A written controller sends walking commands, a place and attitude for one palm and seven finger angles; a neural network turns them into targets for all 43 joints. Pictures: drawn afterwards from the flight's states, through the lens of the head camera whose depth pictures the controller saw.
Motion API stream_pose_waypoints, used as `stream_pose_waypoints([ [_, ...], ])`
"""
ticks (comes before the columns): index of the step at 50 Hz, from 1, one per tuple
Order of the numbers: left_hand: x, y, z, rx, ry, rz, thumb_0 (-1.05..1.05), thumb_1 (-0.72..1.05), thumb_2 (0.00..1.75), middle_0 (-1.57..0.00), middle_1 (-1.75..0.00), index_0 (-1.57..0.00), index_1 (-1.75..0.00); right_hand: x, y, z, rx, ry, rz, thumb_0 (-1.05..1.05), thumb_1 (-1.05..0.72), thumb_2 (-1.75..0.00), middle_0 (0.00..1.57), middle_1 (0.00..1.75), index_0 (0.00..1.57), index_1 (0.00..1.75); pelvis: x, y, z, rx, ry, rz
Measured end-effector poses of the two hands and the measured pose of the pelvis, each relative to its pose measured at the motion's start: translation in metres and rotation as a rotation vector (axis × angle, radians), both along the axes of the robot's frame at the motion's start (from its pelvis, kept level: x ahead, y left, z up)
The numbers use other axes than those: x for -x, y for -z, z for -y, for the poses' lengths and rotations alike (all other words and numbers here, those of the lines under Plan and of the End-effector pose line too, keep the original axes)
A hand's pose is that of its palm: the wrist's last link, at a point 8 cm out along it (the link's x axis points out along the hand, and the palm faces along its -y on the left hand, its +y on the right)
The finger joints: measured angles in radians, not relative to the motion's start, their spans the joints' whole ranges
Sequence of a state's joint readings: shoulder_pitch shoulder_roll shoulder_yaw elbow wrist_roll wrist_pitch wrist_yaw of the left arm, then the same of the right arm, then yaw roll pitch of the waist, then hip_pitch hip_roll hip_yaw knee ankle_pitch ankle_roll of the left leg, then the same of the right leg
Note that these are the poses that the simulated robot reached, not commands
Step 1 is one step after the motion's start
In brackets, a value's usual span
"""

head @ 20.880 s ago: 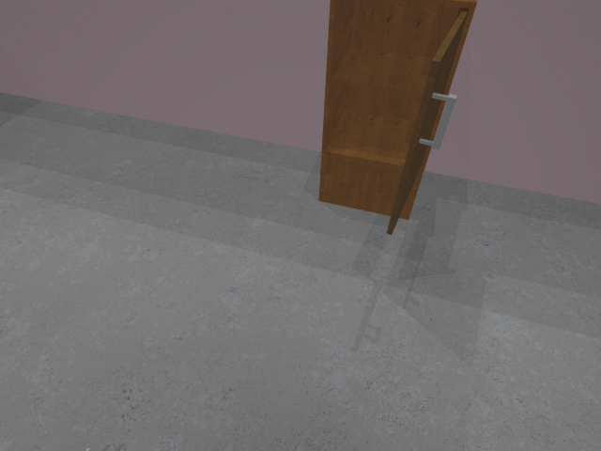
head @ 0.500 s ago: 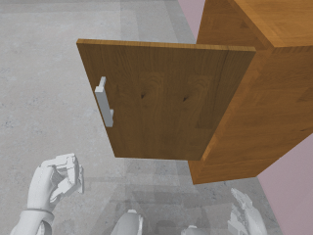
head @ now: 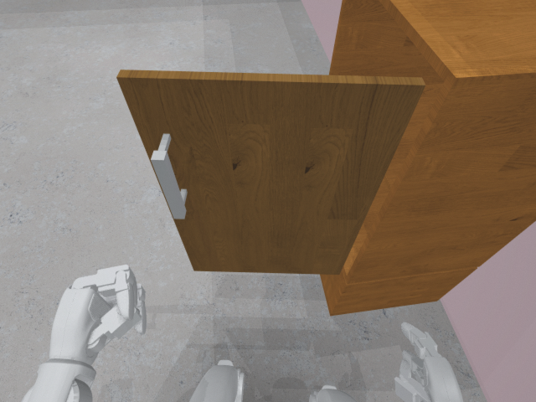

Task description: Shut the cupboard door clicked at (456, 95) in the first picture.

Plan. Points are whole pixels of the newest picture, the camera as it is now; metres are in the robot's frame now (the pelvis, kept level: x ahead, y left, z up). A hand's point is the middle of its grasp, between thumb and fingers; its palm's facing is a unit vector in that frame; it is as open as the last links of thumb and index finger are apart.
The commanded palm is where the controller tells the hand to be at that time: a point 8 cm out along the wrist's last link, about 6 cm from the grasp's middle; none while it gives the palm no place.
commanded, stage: bring the fist close to the handle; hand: left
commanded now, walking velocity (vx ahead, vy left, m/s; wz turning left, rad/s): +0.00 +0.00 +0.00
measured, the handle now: (173, 179) +0.44 +0.20 +0.06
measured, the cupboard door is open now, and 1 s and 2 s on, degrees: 81 81 75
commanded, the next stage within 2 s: push the door shut along its arc in 1.38 s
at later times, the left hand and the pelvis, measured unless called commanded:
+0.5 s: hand (154, 266) +0.28 +0.18 +0.06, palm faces +0.02 -1.00 -0.01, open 3.1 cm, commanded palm +0.27 +0.23 +0.06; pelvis +0.00 +0.00 +0.00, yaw +0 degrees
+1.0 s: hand (182, 226) +0.35 +0.16 +0.06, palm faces +0.01 -1.00 -0.01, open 3.1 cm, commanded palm +0.33 +0.21 +0.06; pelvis +0.00 +0.01 +0.01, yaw -1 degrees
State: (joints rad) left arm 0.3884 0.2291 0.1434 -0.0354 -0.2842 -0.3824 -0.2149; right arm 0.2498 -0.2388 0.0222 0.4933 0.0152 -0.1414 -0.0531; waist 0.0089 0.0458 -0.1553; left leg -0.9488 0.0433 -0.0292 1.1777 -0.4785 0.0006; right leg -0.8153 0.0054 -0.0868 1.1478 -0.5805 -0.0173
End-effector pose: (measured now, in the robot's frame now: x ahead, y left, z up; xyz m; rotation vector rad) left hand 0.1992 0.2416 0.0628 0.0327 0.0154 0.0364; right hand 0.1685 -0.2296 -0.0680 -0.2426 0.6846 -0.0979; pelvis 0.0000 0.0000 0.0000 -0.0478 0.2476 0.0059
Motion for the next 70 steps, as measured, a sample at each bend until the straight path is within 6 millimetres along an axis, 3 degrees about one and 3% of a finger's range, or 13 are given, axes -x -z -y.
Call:
stream_pose_waypoints([
  [11,-0.028,0.001,0.005,0.012,0.025,0.026,0.01,0.9,0.9,-1.3,-1.5,-1.3,-1.5,-0.002,0.005,-0.002,0.003,-0.009,-0.012,0.01,-0.9,-0.9,0.21,0.3,0.2,0.3,0.0,0.002,-0.001,0.003,-0.003,-0.008],
  [25,-0.063,0.002,0.007,0.017,0.015,0.026,0.01,0.9,0.9,-1.3,-1.5,-1.3,-1.5,0.014,0.006,0.002,0.009,0.022,-0.08,0.01,-0.9,-0.9,0.21,0.3,0.2,0.3,-0.003,-0.004,-0.005,-0.003,0.005,-0.01],
  [52,-0.132,0.001,0.032,0.021,0.021,0.035,0.01,0.9,0.9,-1.3,-1.5,-1.3,-1.5,0.04,0.015,0.007,-0.005,0.066,-0.198,0.01,-0.9,-0.9,0.21,0.3,0.2,0.3,-0.003,-0.01,-0.007,-0.015,0.021,-0.02],
  [61,-0.125,-0.002,0.03,0.012,0.008,0.048,0.01,0.9,0.9,-1.3,-1.5,-1.3,-1.5,0.049,0.015,0.013,-0.015,0.088,-0.227,0.01,-0.9,-0.9,0.2,0.3,0.2,0.3,-0.005,-0.013,-0.004,-0.022,0.029,-0.015],
  [70,-0.123,0.003,0.028,0.013,0.0,0.05,0.01,0.9,0.9,-1.3,-1.5,-1.3,-1.5,0.042,0.017,0.016,0.001,0.076,-0.218,0.01,-0.9,-0.9,0.2,0.3,0.2,0.3,-0.001,-0.011,-0.002,-0.022,0.02,-0.015],
])
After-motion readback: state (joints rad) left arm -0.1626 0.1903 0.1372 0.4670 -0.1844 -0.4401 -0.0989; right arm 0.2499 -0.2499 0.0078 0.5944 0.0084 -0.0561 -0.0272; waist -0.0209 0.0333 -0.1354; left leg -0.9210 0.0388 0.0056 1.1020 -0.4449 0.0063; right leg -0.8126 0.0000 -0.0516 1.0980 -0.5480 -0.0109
